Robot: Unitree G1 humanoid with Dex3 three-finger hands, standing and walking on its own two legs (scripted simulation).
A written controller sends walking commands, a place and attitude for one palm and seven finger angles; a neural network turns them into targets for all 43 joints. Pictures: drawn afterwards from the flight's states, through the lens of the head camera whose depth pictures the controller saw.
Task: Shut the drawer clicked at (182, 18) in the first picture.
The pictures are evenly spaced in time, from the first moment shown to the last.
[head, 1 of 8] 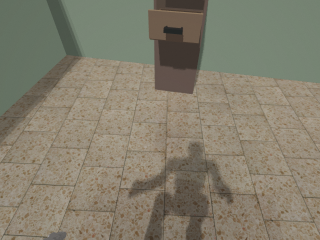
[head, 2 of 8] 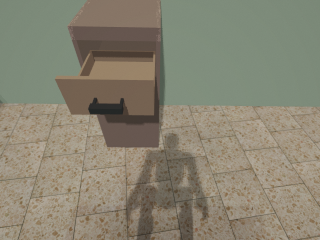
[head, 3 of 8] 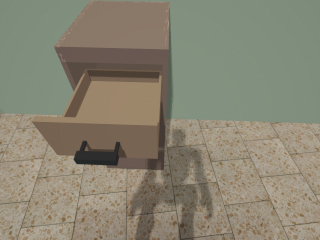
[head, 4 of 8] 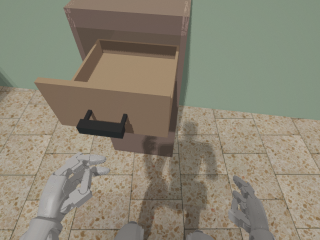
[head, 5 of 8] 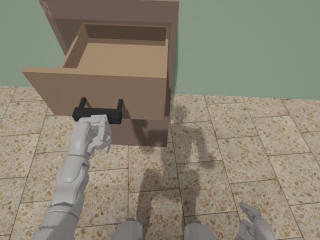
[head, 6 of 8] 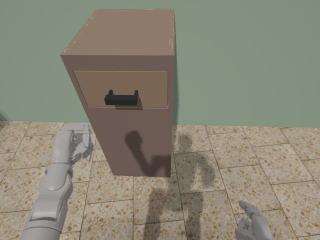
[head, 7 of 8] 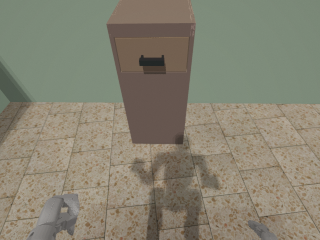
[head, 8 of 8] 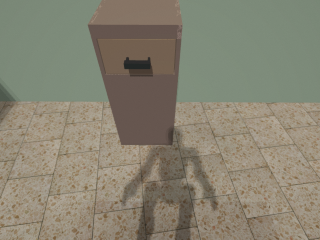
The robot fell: no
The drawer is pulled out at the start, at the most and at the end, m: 0.28 0.28 0.00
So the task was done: yes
